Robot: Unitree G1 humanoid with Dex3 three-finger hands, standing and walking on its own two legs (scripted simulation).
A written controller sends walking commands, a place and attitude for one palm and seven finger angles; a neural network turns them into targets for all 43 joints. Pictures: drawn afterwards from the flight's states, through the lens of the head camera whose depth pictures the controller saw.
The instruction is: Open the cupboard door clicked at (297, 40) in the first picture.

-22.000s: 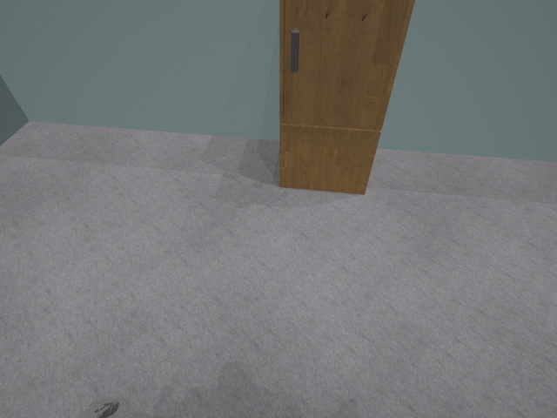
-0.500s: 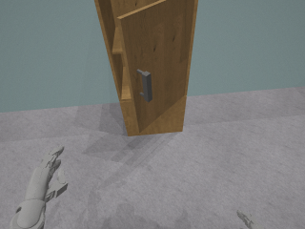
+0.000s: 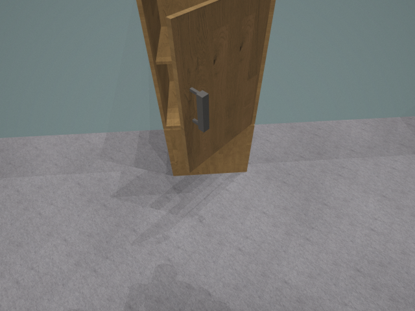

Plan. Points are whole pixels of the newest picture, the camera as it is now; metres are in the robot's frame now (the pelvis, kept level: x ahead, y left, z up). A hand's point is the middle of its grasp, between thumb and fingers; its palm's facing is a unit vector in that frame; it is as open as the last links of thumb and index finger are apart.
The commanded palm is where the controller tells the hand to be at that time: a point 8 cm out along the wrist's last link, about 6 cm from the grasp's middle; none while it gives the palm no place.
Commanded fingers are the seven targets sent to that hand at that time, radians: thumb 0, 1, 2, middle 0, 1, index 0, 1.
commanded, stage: let the arm hang, fingers relaxed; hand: left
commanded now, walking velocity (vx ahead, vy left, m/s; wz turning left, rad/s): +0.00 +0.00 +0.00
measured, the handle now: (198, 109) +0.68 +0.07 -0.03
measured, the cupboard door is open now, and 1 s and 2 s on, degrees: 42 42 42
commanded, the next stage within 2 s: look to check the result in 0.48 s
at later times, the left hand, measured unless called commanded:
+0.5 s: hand out of the picture +0.06 +0.20 -0.17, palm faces +0.00 -0.97 -0.24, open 7.3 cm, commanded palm none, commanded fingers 0.00 0.90 0.90 -0.20 -0.30 -0.20 -0.30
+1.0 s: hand out of the picture +0.08 +0.22 -0.16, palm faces -0.01 -0.95 -0.30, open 7.4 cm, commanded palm none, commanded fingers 0.00 0.90 0.90 -0.20 -0.30 -0.20 -0.30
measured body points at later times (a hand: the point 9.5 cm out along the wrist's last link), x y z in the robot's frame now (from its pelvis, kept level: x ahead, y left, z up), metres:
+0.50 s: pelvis +0.01 +0.00 +0.00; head +0.02 -0.01 +0.45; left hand +0.06 +0.25 -0.15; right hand +0.02 -0.25 -0.16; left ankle -0.02 +0.12 -0.74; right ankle +0.05 -0.12 -0.74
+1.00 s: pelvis +0.02 -0.01 +0.01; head +0.05 -0.02 +0.45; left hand +0.08 +0.27 -0.14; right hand +0.06 -0.27 -0.15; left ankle -0.02 +0.12 -0.74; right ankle +0.05 -0.12 -0.74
